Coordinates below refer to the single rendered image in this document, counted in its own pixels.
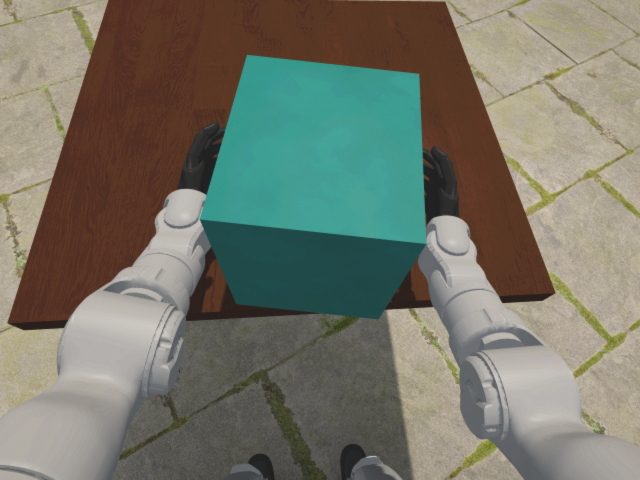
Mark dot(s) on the right robot upper arm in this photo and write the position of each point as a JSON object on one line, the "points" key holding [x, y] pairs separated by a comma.
{"points": [[524, 400]]}

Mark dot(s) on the right robot forearm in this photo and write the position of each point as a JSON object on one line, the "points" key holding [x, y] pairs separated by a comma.
{"points": [[465, 301]]}

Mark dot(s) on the robot right hand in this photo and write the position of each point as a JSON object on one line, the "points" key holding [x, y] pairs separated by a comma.
{"points": [[442, 194]]}

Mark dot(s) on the left robot forearm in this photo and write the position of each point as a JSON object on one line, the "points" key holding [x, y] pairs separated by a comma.
{"points": [[169, 269]]}

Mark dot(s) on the left robot foot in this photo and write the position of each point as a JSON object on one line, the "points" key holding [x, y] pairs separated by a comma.
{"points": [[263, 464]]}

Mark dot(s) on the robot left hand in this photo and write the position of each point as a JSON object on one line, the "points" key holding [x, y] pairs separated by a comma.
{"points": [[199, 165]]}

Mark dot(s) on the carton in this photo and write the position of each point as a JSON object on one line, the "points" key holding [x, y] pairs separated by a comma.
{"points": [[316, 202]]}

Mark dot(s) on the robot left shin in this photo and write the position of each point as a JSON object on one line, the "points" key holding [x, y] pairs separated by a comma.
{"points": [[244, 467]]}

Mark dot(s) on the left robot upper arm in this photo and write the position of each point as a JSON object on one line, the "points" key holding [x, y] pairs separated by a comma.
{"points": [[120, 350]]}

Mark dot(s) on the table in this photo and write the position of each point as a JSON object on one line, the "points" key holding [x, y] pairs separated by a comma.
{"points": [[161, 70]]}

